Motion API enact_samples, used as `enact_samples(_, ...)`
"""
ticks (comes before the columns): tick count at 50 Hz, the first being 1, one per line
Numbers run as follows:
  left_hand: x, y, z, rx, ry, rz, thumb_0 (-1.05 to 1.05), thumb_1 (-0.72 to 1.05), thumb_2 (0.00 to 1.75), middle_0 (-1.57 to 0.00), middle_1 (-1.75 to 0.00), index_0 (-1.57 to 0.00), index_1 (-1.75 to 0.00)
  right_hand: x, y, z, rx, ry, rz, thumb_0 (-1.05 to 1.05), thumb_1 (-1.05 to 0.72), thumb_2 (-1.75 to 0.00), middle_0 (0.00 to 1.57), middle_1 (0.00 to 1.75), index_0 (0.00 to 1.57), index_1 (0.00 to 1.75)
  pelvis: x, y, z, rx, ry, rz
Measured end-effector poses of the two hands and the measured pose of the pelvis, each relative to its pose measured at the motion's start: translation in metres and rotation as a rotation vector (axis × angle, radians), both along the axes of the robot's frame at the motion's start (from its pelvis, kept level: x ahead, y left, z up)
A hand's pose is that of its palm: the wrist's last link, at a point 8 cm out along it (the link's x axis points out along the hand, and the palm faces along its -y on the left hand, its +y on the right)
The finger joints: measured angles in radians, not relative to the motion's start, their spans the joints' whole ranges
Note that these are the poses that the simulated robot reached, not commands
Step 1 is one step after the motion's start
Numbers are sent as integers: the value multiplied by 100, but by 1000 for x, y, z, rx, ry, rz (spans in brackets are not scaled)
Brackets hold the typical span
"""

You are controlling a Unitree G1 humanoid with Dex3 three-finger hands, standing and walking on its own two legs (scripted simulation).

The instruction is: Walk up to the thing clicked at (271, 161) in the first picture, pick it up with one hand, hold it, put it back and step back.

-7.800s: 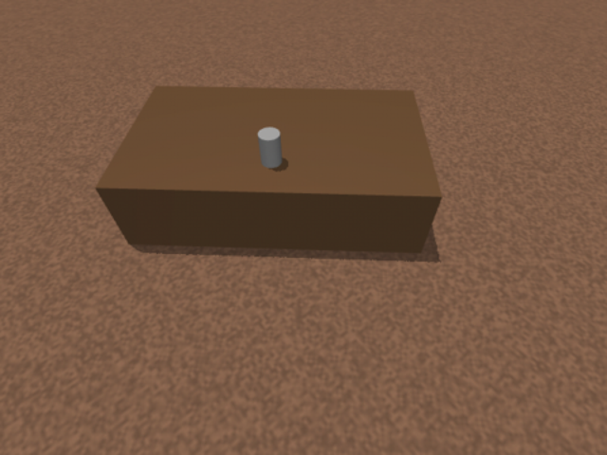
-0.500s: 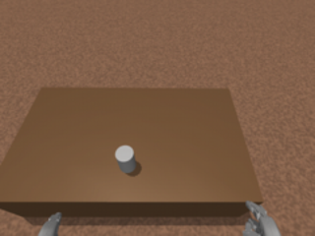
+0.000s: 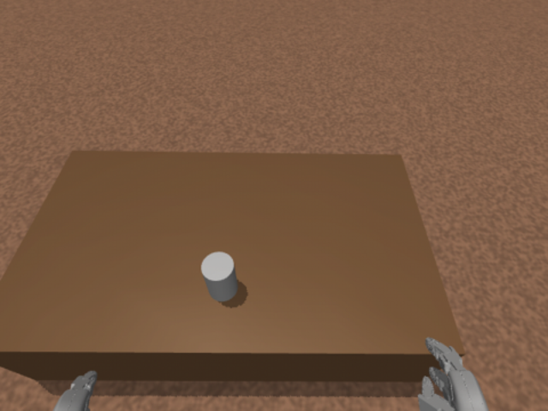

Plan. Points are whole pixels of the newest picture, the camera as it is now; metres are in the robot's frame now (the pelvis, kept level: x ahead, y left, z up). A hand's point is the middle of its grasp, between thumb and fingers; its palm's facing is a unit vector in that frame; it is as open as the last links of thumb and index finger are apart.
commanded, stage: go down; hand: left
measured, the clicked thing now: (220, 277) +0.49 +0.15 -0.34
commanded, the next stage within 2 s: none
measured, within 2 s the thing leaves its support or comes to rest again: neither
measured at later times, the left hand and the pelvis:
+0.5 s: hand (94, 369) +0.22 +0.28 -0.07, palm faces +0.13 -0.95 -0.30, open 17.3 cm; pelvis -0.02 -0.01 -0.02, yaw +1 degrees
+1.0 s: hand (79, 297) +0.32 +0.32 -0.04, palm faces +0.11 -0.98 -0.15, open 17.6 cm; pelvis -0.04 +0.00 -0.03, yaw -1 degrees
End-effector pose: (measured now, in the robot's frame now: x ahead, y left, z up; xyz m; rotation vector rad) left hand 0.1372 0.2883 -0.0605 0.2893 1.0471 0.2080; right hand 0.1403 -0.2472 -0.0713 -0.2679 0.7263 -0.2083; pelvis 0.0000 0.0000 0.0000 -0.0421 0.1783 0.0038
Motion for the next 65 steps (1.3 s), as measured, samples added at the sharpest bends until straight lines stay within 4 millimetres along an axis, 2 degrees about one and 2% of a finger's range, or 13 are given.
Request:
enact_samples(11,-12,7,2,6,-32,12,-1,-54,11,-8,-9,-7,-9,-3,-6,-5,-31,-53,-20,1,-85,-88,20,30,20,30,-7,-4,-12,-5,14,9)
enact_samples(15,-10,11,2,8,-52,13,-1,-55,11,-8,-9,-8,-10,-5,-7,-6,-43,-69,-18,1,-85,-88,20,30,20,30,-10,-4,-15,-7,14,14)
enact_samples(19,8,19,5,5,-113,30,-1,-55,11,-8,-9,-8,-9,-8,-7,-8,-55,-73,-11,1,-85,-88,20,30,20,30,-15,-5,-17,-7,15,18)
enact_samples(24,49,33,20,-7,-240,22,-1,-54,10,-8,-7,-7,-8,-20,-9,-11,-71,-51,-10,1,-85,-88,20,30,20,30,-20,-7,-18,-8,11,20)
enact_samples(29,88,47,32,-42,-310,12,-1,-53,8,-8,-6,-7,-7,-39,-15,-14,-82,-1,-35,1,-86,-89,20,30,20,30,-23,-5,-17,-7,18,11)
enact_samples(33,110,56,37,-84,-341,-3,-1,-54,7,-8,-5,-7,-6,-61,-22,-18,-86,55,-61,1,-87,-89,20,30,20,30,-23,-3,-15,-6,28,2)
enact_samples(40,129,68,35,-130,-415,-32,-1,-57,4,-8,-4,-7,-5,-99,-30,-29,-100,185,-76,1,-88,-89,20,30,20,30,-26,-1,-20,-2,58,-14)
enact_samples(46,143,77,34,-142,-498,-50,-1,-58,4,-8,-2,-7,-4,-122,-33,-37,-108,278,-66,1,-89,-89,20,30,20,30,-32,-1,-25,2,78,-19)
enact_samples(56,169,87,37,-157,-595,-64,-1,-56,5,-7,-2,-6,-3,-135,-33,-42,-125,322,-37,1,-88,-89,20,30,20,30,-47,-2,-34,0,117,-23)
enact_samples(65,184,97,36,-167,-647,-58,-1,-52,4,-7,-2,-7,-2,-142,-33,-48,-139,368,-23,1,-87,-89,20,30,20,30,-50,-2,-42,-6,154,-23)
